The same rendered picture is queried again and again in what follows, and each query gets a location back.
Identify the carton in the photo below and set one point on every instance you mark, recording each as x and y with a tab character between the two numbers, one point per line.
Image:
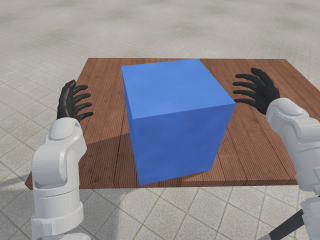
177	116

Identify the left robot hand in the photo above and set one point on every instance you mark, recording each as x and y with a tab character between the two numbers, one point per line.
66	107

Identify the right robot upper arm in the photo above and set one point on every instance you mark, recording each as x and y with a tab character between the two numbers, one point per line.
311	217

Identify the right robot hand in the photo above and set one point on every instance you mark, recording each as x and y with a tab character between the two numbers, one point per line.
264	90

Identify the right robot forearm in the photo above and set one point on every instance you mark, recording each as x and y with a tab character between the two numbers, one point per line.
301	136

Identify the left robot forearm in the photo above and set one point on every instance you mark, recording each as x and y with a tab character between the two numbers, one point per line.
55	181

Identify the table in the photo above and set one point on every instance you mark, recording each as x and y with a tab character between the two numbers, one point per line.
250	153

